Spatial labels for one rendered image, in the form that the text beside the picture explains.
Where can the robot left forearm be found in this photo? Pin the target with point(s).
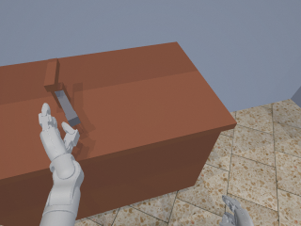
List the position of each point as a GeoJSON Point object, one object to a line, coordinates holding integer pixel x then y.
{"type": "Point", "coordinates": [62, 204]}

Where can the robot left hand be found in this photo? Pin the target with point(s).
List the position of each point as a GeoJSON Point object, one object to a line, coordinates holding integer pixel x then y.
{"type": "Point", "coordinates": [50, 136]}

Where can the robot right hand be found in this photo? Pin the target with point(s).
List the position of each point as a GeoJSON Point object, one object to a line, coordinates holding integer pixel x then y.
{"type": "Point", "coordinates": [240, 217]}

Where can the tap lever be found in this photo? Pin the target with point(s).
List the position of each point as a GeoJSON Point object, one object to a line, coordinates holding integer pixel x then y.
{"type": "Point", "coordinates": [70, 114]}

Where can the counter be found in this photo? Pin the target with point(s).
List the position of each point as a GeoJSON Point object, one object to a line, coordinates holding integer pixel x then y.
{"type": "Point", "coordinates": [148, 123]}

